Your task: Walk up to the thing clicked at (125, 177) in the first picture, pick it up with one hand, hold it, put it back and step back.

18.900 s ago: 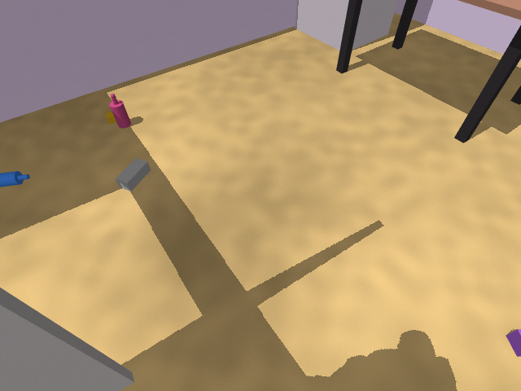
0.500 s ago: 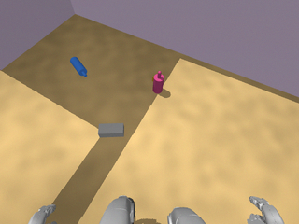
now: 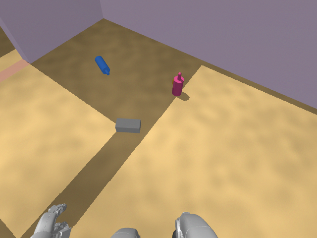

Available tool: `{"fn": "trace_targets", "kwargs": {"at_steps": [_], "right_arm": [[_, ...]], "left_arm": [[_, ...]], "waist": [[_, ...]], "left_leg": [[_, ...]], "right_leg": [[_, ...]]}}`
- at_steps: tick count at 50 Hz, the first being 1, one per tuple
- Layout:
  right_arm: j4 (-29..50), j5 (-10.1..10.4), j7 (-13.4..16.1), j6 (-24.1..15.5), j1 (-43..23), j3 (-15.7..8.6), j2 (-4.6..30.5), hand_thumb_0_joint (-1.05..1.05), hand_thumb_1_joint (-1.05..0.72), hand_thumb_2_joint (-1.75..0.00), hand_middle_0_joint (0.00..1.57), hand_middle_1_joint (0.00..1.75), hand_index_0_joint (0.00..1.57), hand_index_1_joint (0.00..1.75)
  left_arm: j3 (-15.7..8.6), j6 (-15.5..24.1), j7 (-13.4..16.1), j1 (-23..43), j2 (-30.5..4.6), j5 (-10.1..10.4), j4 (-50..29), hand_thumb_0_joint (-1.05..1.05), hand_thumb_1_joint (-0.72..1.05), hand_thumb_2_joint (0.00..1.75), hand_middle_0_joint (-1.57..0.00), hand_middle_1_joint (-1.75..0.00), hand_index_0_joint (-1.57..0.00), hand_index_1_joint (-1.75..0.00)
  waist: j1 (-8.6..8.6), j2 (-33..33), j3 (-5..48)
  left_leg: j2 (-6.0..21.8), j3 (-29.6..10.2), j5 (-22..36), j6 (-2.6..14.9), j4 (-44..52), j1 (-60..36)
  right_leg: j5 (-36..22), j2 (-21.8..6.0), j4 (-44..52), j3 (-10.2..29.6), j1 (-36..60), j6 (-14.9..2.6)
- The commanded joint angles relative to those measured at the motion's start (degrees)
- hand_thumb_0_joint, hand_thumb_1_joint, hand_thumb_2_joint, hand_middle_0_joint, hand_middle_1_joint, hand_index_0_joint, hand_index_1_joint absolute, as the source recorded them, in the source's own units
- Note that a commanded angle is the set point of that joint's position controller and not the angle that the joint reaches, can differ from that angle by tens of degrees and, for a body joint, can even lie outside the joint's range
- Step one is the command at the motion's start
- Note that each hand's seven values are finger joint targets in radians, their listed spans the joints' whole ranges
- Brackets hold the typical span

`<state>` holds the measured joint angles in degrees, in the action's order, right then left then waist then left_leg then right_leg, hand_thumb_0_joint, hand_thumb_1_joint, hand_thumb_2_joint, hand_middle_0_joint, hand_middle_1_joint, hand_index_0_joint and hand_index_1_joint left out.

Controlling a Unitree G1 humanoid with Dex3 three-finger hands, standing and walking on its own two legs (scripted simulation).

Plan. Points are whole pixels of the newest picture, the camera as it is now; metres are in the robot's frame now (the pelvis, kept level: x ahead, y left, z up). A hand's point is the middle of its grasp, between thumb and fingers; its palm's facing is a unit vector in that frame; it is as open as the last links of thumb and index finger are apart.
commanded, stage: walk up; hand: left
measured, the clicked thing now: (128, 125) +0.83 +0.22 -0.73
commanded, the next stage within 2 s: stand in 1.18 s
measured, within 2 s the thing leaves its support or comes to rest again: neither
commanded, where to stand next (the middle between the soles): +0.43 +0.01 m, yaw -4 degrees
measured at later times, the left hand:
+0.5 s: hand out of the picture +0.01 +0.26 -0.14, palm faces +0.00 -0.93 -0.37, open 7.4 cm
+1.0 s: hand out of the picture +0.11 +0.26 -0.14, palm faces -0.02 -0.93 -0.37, open 7.3 cm
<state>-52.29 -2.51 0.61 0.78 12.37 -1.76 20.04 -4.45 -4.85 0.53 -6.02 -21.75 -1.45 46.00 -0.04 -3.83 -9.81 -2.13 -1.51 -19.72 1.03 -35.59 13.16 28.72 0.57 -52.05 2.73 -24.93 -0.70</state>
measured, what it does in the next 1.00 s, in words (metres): steps on the spot: right foot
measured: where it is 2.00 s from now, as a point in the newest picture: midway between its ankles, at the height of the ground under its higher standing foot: outside the picture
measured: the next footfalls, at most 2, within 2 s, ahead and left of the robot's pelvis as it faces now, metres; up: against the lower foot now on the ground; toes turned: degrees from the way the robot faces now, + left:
right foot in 0.18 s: +0.04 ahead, -0.14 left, +0.00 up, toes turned -2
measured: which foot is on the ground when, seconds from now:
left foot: down 0.00-1.00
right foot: up 0.00-0.16, down 0.18-1.00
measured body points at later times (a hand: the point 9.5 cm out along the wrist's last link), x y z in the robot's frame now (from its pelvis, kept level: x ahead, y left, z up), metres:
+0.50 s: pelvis -0.05 -0.01 +0.01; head -0.04 +0.00 +0.46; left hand +0.01 +0.31 -0.12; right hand +0.02 -0.32 -0.11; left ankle -0.03 +0.11 -0.72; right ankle -0.06 -0.15 -0.72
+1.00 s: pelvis -0.01 +0.00 +0.00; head +0.01 +0.00 +0.45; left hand +0.11 +0.30 -0.11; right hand +0.07 -0.31 -0.11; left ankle -0.03 +0.11 -0.72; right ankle -0.05 -0.14 -0.72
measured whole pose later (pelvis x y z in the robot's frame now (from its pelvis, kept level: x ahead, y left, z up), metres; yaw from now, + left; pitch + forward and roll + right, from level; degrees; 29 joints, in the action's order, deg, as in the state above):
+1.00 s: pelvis -0.01 +0.00 +0.00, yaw -2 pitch -2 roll -1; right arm -57.0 -0.7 -0.6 -0.7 7.9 -2.4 20.4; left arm -1.8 2.4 0.7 -5.3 -21.7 -0.2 57.1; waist 0.3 -0.1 -4.9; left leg -0.3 -0.5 -20.6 1.0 -35.6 12.4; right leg 20.5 -0.9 -32.7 0.3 -10.1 1.0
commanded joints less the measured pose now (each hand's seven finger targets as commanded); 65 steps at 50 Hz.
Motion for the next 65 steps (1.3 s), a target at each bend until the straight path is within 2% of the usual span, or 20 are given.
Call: {"fn": "trace_targets", "kwargs": {"at_steps": [1,5,8,10,12,19,22,24,29,31,33,38,40,43,46,52,55,58,61,65], "right_arm": [[6.47,-0.03,1.97,-2.86,-6.57,-3.92,15.36,0.00,-0.90,-0.90,0.20,0.30,0.20,0.30],[5.82,0.10,0.80,-2.38,-4.76,-4.46,15.54,0.00,-0.90,-0.90,0.20,0.30,0.20,0.30],[6.11,0.41,0.15,-0.91,-5.21,-4.06,14.54,0.00,-0.90,-0.90,0.20,0.30,0.20,0.30],[7.14,1.49,-0.18,-0.78,-3.52,-2.44,9.25,0.00,-0.90,-0.90,0.20,0.30,0.20,0.30],[4.92,1.04,0.08,-0.66,-3.47,-4.16,13.30,0.00,-0.90,-0.90,0.20,0.30,0.20,0.30],[2.29,0.75,-1.29,-2.63,-1.62,-3.73,10.64,0.00,-0.90,-0.90,0.20,0.30,0.20,0.30],[1.62,0.09,-0.57,-3.82,-1.58,-4.96,15.63,0.00,-0.90,-0.90,0.20,0.30,0.20,0.30],[1.87,0.31,-1.02,-3.46,-3.83,-5.53,17.77,0.00,-0.90,-0.90,0.20,0.30,0.20,0.30],[2.03,1.74,-0.98,-2.99,-7.17,-3.41,11.93,0.00,-0.90,-0.90,0.20,0.30,0.20,0.30],[2.33,1.79,-1.03,-2.47,-6.21,-3.09,10.44,0.00,-0.90,-0.90,0.20,0.30,0.20,0.30],[0.52,1.07,-0.82,-2.60,-2.86,-3.50,10.74,0.00,-0.90,-0.90,0.20,0.30,0.20,0.30],[-1.27,1.40,-0.88,-4.05,-2.11,-4.14,14.12,0.00,-0.90,-0.90,0.20,0.30,0.20,0.30],[-1.84,1.61,-0.76,-3.88,-2.41,-4.43,15.24,0.00,-0.90,-0.90,0.20,0.30,0.20,0.30],[-1.55,2.01,-0.20,-3.61,-2.76,-3.94,13.64,0.00,-0.90,-0.90,0.20,0.30,0.20,0.30],[-0.90,2.29,0.10,-2.98,-5.03,-4.05,13.29,0.00,-0.90,-0.90,0.20,0.30,0.20,0.30],[-1.33,1.30,-0.39,-2.60,-5.21,-3.70,10.85,0.00,-0.90,-0.90,0.20,0.30,0.20,0.30],[-3.51,1.22,-0.45,-3.55,-1.13,-4.66,14.42,0.00,-0.90,-0.90,0.20,0.30,0.20,0.30],[-3.55,1.01,0.07,-3.91,-1.19,-4.74,15.54,0.00,-0.90,-0.90,0.20,0.30,0.20,0.30],[-1.18,1.59,0.63,-3.98,-10.89,-3.29,14.05,0.00,-0.90,-0.90,0.20,0.30,0.20,0.30],[-2.03,3.60,0.77,-2.50,-9.60,-2.67,11.41,0.00,-0.90,-0.90,0.20,0.30,0.20,0.30]], "left_arm": [[-3.01,2.11,-0.52,-2.55,-10.63,0.90,-2.78,0.00,0.90,0.90,-0.20,-0.30,-0.20,-0.30],[-2.22,3.85,-1.42,-2.00,-9.85,0.33,-0.94,0.00,0.90,0.90,-0.20,-0.30,-0.20,-0.30],[-2.34,5.88,-0.48,-7.46,-9.31,-0.05,3.43,0.00,0.90,0.90,-0.20,-0.30,-0.20,-0.30],[-3.66,7.44,0.28,-9.17,-14.85,-1.37,4.31,0.00,0.90,0.90,-0.20,-0.30,-0.20,-0.30],[-3.74,7.42,0.10,0.52,-18.33,-1.19,1.61,0.00,0.90,0.90,-0.20,-0.30,-0.20,-0.30],[-1.82,7.35,-0.85,-1.21,-13.67,-0.17,3.85,0.00,0.90,0.90,-0.20,-0.30,-0.20,-0.30],[0.26,6.82,-1.02,-2.62,-7.49,1.17,4.29,0.00,0.90,0.90,-0.20,-0.30,-0.20,-0.30],[-1.09,7.04,-0.55,-2.85,-12.18,0.70,5.70,0.00,0.90,0.90,-0.20,-0.30,-0.20,-0.30],[-1.05,8.57,-0.06,-7.57,-11.29,0.67,8.65,0.00,0.90,0.90,-0.20,-0.30,-0.20,-0.30],[-1.85,8.76,0.28,-7.91,-16.07,0.36,8.90,0.00,0.90,0.90,-0.20,-0.30,-0.20,-0.30],[-1.79,8.52,0.12,-1.61,-16.76,0.07,6.86,0.00,0.90,0.90,-0.20,-0.30,-0.20,-0.30],[-0.10,7.95,0.01,0.64,-10.94,1.36,6.55,0.00,0.90,0.90,-0.20,-0.30,-0.20,-0.30],[0.01,7.84,0.19,1.09,-10.73,1.10,7.30,0.00,0.90,0.90,-0.20,-0.30,-0.20,-0.30],[0.05,8.38,0.46,-0.46,-10.68,1.53,7.96,0.00,0.90,0.90,-0.20,-0.30,-0.20,-0.30],[-0.34,8.22,0.81,-2.88,-12.48,1.52,8.95,0.00,0.90,0.90,-0.20,-0.30,-0.20,-0.30],[-0.73,7.66,0.91,1.72,-15.33,0.57,7.81,0.00,0.90,0.90,-0.20,-0.30,-0.20,-0.30],[0.25,7.31,0.53,6.51,-11.22,1.06,6.20,0.00,0.90,0.90,-0.20,-0.30,-0.20,-0.30],[0.65,6.87,0.85,6.76,-9.85,1.34,6.82,0.00,0.90,0.90,-0.20,-0.30,-0.20,-0.30],[0.79,6.06,0.23,1.97,-8.33,2.49,9.48,0.00,0.90,0.90,-0.20,-0.30,-0.20,-0.30],[0.27,7.10,0.63,-0.69,-12.57,0.80,11.48,0.00,0.90,0.90,-0.20,-0.30,-0.20,-0.30]], "waist": [[2.73,11.57,9.25],[-0.17,15.01,8.66],[1.95,12.80,10.04],[1.83,-3.21,10.20],[0.75,-2.63,4.50],[-0.31,-4.81,5.66],[-0.31,9.81,9.36],[0.41,8.51,6.85],[3.53,8.98,10.16],[2.62,2.53,10.18],[0.27,-0.41,7.41],[0.50,3.22,10.13],[0.57,5.08,9.29],[0.91,8.46,12.76],[2.01,7.90,14.82],[0.07,-0.80,11.25],[-2.17,6.66,10.24],[-1.59,10.37,6.83],[1.73,11.11,8.24],[0.88,3.57,17.45]], "left_leg": [[15.30,-10.07,27.87,9.85,11.38,0.73],[12.60,-9.69,5.63,8.12,12.26,-0.85],[9.96,-5.71,0.93,5.91,4.42,2.78],[3.11,-2.22,-6.71,0.64,-9.01,17.20],[4.73,-5.06,-11.99,-0.91,-14.95,6.09],[1.95,1.20,-0.89,-0.02,9.11,-3.32],[15.55,-20.90,-5.72,5.75,20.87,-9.73],[19.42,-22.14,-11.19,10.45,21.36,0.43],[8.30,-5.40,13.21,1.92,7.74,5.07],[2.10,-0.22,-0.03,-0.31,-0.85,9.63],[3.63,-0.04,-6.18,-0.06,0.34,6.57],[12.06,-12.26,19.74,5.64,12.93,-4.61],[15.07,-13.68,27.45,8.20,11.98,-7.31],[10.80,-6.53,43.80,4.82,6.38,-9.07],[7.25,-2.42,35.98,2.48,2.21,-2.11],[4.18,-0.49,9.19,1.18,1.60,2.72],[11.98,-12.00,27.45,5.12,12.33,-9.09],[20.47,-19.26,41.94,12.91,13.95,-11.91],[16.27,-10.98,40.92,8.51,13.66,-6.65],[6.74,-2.20,25.41,-0.23,6.99,-6.61]], "right_leg": [[-0.87,1.51,-7.83,6.08,2.46,-0.62],[-1.15,-0.08,13.31,-1.15,8.30,0.72],[-11.06,1.70,33.27,-2.59,19.17,-0.45],[-7.66,-11.86,36.81,22.38,26.00,-4.52],[8.83,-21.19,39.08,29.46,1.72,-13.23],[-5.33,-9.85,31.04,10.29,5.58,-5.64],[-6.54,-0.34,15.10,-0.21,-1.01,-0.36],[0.78,-2.28,11.11,-0.86,6.21,-0.76],[-21.67,-4.54,29.30,3.79,22.45,-2.25],[-14.20,-13.76,32.70,16.78,22.58,-7.87],[-12.02,-17.65,31.56,17.82,16.42,-11.10],[-21.20,-2.98,18.96,-1.17,11.31,-0.84],[-16.62,-1.95,18.10,-2.86,10.08,-0.78],[-29.34,-3.87,20.86,-1.02,14.60,-1.73],[-37.82,-6.40,19.99,1.15,22.94,-3.62],[-27.14,-14.66,24.01,9.10,18.31,-9.23],[-23.21,-3.77,11.25,-2.44,6.84,-1.66],[4.28,-2.18,7.52,-2.26,0.38,-0.89],[-1.49,-4.00,16.29,0.56,10.45,0.03],[-47.02,-9.18,29.73,5.26,25.72,-2.93]]}}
